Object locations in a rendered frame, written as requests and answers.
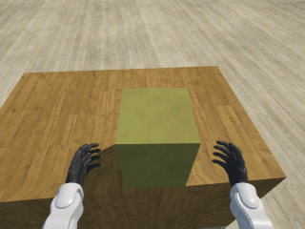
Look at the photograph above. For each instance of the left robot forearm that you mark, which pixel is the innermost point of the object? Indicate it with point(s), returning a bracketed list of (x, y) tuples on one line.
[(66, 207)]

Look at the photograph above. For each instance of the robot right hand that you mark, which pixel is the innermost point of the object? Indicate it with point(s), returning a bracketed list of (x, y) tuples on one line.
[(235, 164)]

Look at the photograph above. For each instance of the robot left hand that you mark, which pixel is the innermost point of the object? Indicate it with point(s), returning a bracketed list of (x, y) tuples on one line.
[(79, 164)]

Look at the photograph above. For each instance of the right robot forearm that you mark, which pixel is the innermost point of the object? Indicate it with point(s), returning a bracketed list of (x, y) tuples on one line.
[(247, 207)]

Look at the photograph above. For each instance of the carton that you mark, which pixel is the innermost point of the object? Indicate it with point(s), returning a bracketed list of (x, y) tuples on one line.
[(157, 139)]

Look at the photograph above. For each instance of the pedestal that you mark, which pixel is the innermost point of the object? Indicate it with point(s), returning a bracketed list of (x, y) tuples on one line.
[(48, 116)]

